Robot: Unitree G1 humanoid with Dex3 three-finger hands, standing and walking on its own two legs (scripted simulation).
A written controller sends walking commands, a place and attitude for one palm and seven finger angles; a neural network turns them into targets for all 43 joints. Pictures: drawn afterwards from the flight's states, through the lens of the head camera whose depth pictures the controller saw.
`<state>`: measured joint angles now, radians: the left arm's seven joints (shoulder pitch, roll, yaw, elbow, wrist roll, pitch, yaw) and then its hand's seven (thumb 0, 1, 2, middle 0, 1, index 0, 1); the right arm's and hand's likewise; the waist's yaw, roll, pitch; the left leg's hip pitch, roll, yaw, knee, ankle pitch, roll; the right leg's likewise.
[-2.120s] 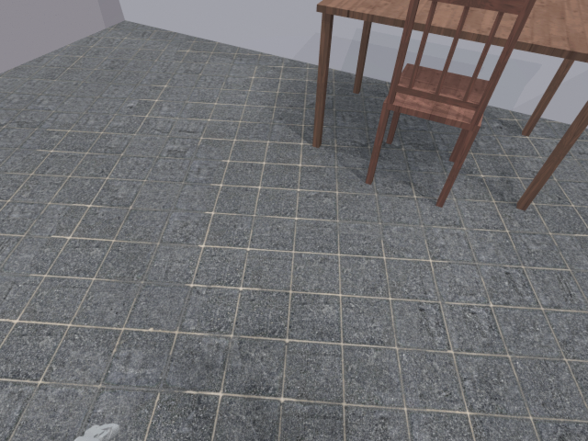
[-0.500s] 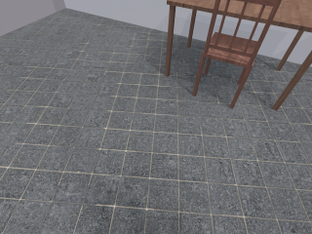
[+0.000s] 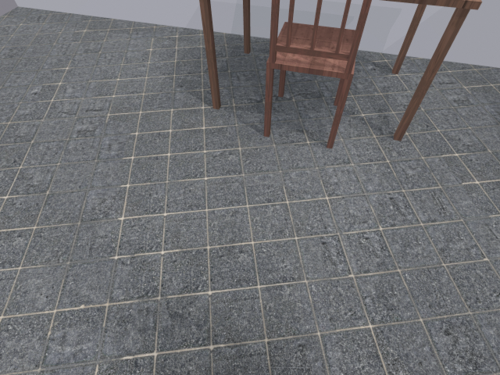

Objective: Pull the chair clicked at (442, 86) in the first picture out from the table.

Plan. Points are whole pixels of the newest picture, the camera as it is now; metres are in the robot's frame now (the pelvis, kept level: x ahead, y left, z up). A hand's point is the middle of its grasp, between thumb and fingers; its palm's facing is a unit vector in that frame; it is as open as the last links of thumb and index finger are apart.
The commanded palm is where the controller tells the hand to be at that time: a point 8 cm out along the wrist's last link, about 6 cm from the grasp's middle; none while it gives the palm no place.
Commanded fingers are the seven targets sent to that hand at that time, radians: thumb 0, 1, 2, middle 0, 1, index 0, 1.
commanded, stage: walk to a spot facing it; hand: left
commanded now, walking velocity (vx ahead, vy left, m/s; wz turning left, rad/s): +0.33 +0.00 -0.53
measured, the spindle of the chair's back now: (318, 10) +1.39 -0.16 -0.04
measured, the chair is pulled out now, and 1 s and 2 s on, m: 0.00 0.00 0.00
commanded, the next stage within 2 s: turn to face it in 1.70 s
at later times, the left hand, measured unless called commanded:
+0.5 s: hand (144, 301) +0.26 +0.25 -0.17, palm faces -0.18 -0.97 -0.16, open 7.4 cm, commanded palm none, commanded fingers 0.00 0.90 0.90 -0.20 -0.30 -0.20 -0.30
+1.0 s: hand (257, 172) +0.62 +0.03 -0.16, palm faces -0.55 -0.82 -0.14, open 7.4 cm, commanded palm none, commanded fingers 0.00 0.90 0.90 -0.20 -0.30 -0.20 -0.30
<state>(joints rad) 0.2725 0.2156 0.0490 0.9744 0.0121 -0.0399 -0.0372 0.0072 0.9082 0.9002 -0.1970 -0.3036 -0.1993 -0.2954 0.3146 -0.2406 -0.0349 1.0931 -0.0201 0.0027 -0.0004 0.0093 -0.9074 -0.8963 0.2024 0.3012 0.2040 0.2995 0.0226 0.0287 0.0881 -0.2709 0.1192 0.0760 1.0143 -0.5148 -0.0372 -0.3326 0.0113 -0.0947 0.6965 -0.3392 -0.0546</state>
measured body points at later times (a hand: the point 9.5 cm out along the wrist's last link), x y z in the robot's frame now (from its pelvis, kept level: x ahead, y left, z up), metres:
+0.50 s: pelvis +0.21 +0.06 +0.02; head +0.25 +0.09 +0.46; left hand +0.27 +0.30 -0.15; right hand +0.28 -0.20 -0.10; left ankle +0.27 +0.13 -0.72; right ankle +0.08 -0.05 -0.61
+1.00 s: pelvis +0.41 -0.03 -0.01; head +0.45 -0.05 +0.44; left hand +0.65 +0.08 -0.15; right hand +0.19 -0.15 -0.14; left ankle +0.30 +0.13 -0.65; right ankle +0.44 -0.13 -0.72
